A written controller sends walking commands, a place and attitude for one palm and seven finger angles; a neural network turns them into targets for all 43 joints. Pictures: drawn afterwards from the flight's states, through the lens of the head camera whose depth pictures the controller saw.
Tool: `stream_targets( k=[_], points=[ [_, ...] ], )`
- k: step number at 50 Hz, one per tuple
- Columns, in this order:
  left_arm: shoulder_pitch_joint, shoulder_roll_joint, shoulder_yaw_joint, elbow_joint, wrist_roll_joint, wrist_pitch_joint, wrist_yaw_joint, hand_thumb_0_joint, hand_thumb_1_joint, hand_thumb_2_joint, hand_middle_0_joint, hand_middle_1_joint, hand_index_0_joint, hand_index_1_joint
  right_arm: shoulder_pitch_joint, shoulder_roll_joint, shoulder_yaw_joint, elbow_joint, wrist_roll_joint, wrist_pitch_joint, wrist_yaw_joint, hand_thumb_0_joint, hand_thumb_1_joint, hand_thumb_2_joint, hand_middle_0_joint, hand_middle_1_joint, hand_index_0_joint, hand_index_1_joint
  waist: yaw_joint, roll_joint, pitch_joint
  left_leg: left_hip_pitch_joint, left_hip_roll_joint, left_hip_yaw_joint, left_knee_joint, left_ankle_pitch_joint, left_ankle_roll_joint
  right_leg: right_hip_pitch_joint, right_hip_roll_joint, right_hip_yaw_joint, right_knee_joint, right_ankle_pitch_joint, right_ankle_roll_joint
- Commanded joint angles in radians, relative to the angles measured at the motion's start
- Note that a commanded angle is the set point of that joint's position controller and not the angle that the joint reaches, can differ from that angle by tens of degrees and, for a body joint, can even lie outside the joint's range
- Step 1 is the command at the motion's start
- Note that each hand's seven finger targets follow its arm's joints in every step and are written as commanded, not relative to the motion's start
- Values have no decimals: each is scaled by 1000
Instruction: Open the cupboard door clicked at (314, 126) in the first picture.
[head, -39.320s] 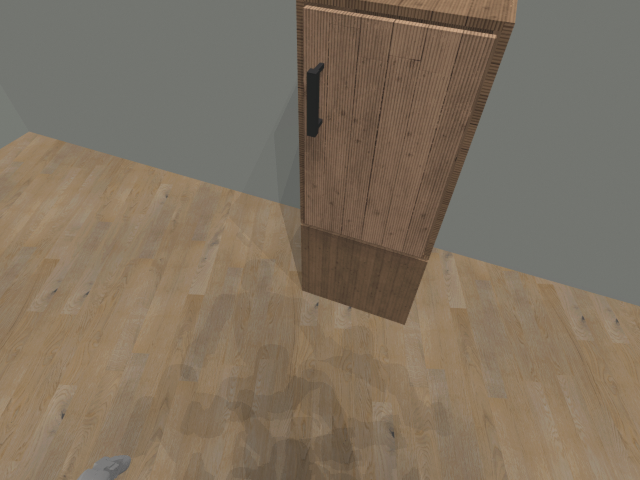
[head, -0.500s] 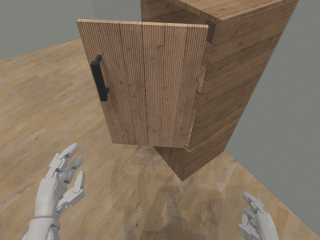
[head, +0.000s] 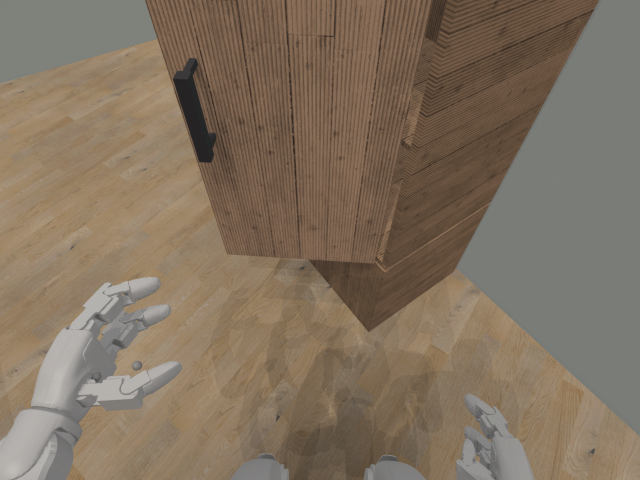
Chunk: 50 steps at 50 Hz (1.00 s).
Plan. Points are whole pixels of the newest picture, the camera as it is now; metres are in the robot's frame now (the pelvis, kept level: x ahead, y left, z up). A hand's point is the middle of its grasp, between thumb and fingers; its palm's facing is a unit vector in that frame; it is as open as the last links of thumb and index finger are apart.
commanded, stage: raise the hand with hooked fingers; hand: left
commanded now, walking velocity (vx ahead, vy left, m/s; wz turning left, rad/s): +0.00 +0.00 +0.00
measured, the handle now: (199, 112) +0.60 +0.21 +0.11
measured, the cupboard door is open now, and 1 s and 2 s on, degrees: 51 51 51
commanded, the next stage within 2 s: move the hooked fingers beside the handle in 1.32 s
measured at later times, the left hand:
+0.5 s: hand (68, 306) +0.27 +0.28 +0.11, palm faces +0.04 -1.00 -0.06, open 13.5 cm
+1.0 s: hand (65, 261) +0.32 +0.29 +0.13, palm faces -0.02 -1.00 -0.02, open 14.0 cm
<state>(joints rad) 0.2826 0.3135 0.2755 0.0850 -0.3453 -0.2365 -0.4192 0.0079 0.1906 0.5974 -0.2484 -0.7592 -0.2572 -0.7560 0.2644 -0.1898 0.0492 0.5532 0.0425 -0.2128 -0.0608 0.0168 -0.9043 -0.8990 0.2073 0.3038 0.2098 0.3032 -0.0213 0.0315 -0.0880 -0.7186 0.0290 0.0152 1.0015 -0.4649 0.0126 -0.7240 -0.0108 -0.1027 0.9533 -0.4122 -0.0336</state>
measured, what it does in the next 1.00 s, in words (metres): stands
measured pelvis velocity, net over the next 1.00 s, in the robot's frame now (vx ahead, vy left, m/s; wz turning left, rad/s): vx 0.02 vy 0.01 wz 0.00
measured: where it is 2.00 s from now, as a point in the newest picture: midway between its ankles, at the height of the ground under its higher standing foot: outside the picture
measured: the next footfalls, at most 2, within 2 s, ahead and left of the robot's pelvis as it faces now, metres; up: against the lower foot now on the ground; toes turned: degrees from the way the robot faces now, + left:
none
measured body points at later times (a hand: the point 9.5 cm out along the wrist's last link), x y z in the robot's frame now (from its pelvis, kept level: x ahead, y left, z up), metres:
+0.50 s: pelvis +0.02 +0.02 +0.02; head +0.04 +0.02 +0.47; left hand +0.27 +0.33 +0.11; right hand +0.20 -0.22 -0.04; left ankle +0.02 +0.11 -0.68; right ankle +0.04 -0.10 -0.68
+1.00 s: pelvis +0.02 +0.01 +0.04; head +0.05 +0.01 +0.49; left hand +0.31 +0.34 +0.13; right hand +0.17 -0.24 -0.04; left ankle +0.02 +0.11 -0.68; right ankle +0.04 -0.10 -0.68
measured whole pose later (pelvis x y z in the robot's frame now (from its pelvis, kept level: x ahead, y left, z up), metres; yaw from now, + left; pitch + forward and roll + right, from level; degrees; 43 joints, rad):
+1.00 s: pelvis +0.02 +0.01 +0.04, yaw +0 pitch +6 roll -1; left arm -0.09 0.45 0.44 0.42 -0.35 -0.14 -0.55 -0.01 -0.50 0.30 -0.29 -1.20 -0.30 -1.20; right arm 0.29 -0.29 0.05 0.57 0.05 -0.20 -0.09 0.02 -0.91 -0.90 0.21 0.30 0.21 0.30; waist 0.00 0.02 -0.05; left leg -0.46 0.01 0.03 0.74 -0.38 0.03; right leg -0.47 -0.01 -0.08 0.70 -0.33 -0.01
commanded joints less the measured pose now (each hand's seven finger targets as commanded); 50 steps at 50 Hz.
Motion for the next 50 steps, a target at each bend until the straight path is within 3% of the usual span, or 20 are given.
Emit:
stream_targets(
  k=[1, 4, 8, 11, 14, 18, 24, 25, 28, 30, 34, 42, 45, 50],
  points=[
    [15, 155, 178, -218, -50, -117, 85, 0, -33, 500, -267, -900, -267, -900, -85, -165, -82, -174, -2, -80, -13, 0, -900, -900, 200, 300, 200, 300, 61, -34, -197, 63, -31, -47, -195, 208, 3, 230, 14, 66, -178, 65, 19],
    [-89, 133, 102, -187, -15, -166, 75, 0, -103, 470, -272, -945, -272, -945, -58, -190, -80, -154, -2, -94, -10, 0, -900, -900, 200, 300, 200, 300, 9, -24, -119, 63, -28, -49, -195, 147, 8, 155, 18, 71, -194, -6, 19],
    [-191, 165, 56, -153, 7, -165, 1, 0, -197, 430, -278, -1005, -278, -1005, -29, -218, -82, -139, 11, -116, -23, 0, -900, -900, 200, 300, 200, 300, -17, 29, -145, 115, -29, -52, -217, 87, 16, 145, 12, 79, -221, -44, 19],
    [-239, 239, 116, -172, -9, -141, -26, 0, -267, 400, -283, -1050, -283, -1050, -26, -224, -79, -134, 14, -125, -35, 0, -900, -900, 200, 300, 200, 300, 6, 63, -203, 184, -27, -65, -244, 141, 15, 204, 16, 65, -219, 28, 10],
    [-241, 319, 217, -175, -27, -128, -6, 0, -337, 370, -288, -1095, -288, -1095, -27, -224, -74, -129, 7, -124, -40, 0, -900, -900, 200, 300, 200, 300, 41, 71, -222, 217, -25, -72, -262, 231, 7, 265, 25, 48, -212, 114, 1],
    [-219, 253, 198, -122, -43, -97, 18, 0, -430, 330, -295, -1155, -295, -1155, -40, -213, -66, -136, 9, -111, -32, 0, -900, -900, 200, 300, 200, 300, 43, 82, -157, 237, -22, -64, -294, 274, -4, 265, 26, 24, -222, 178, 4],
    [-316, 238, 138, -23, -20, 2, -42, 0, -500, 300, -300, -1200, -300, -1200, -25, -231, -64, -145, 13, -89, -30, 0, -900, -900, 200, 300, 200, 300, 19, 57, -121, 267, -21, -60, -307, 334, -3, 270, 33, 25, -248, 258, 6],
    [-360, 252, 142, -31, -20, 7, -52, 0, -500, 300, -300, -1200, -300, -1200, -24, -231, -64, -143, 15, -86, -31, 0, -900, -900, 200, 300, 200, 300, 10, 37, -134, 280, -20, -62, -312, 330, -1, 276, 32, 26, -257, 262, 9],
    [-448, 304, 183, -50, -21, 0, -61, 0, -500, 300, -300, -1200, -300, -1200, -28, -231, -63, -139, 13, -84, -41, 0, -900, -900, 200, 300, 200, 300, 15, 36, -173, 313, -20, -68, -322, 333, 0, 292, 31, 29, -268, 255, 7],
    [-514, 364, 226, -87, -22, -20, -62, 0, -500, 300, -300, -1200, -300, -1200, -28, -228, -56, -137, 7, -81, -42, 0, -900, -900, 200, 300, 200, 300, 25, 86, -221, 357, -22, -72, -327, 376, -7, 320, 36, 33, -268, 277, -1],
    [-530, 392, 264, 2, -29, -27, -64, 0, -500, 300, -300, -1200, -300, -1200, -30, -226, -48, -121, 5, -74, -48, 0, -900, -900, 200, 300, 200, 300, 31, 64, -192, 354, -23, -69, -340, 365, -7, 335, 38, 35, -286, 275, -3],
    [-595, 383, 230, 167, -34, 59, -143, 0, -500, 300, -300, -1200, -300, -1200, -31, -236, -48, -123, 17, -52, -55, 0, -900, -900, 200, 300, 200, 300, 25, 49, -167, 346, -30, -54, -368, 344, 4, 356, 27, 45, -331, 281, 2],
    [-561, 373, 231, 170, -38, 51, -150, 0, -500, 300, -300, -1200, -300, -1200, -24, -237, -54, -133, 15, -54, -46, 0, -900, -900, 200, 300, 200, 300, 32, 2, -182, 349, -28, -53, -367, 368, 6, 367, 29, 45, -329, 305, 2],
    [-567, 423, 290, 103, -41, 5, -116, 0, -500, 300, -300, -1200, -300, -1200, -22, -234, -58, -139, 7, -51, -34, 0, -900, -900, 200, 300, 200, 300, 46, 35, -216, 353, -31, -41, -367, 384, 5, 394, 28, 55, -323, 321, 1]
  ],
)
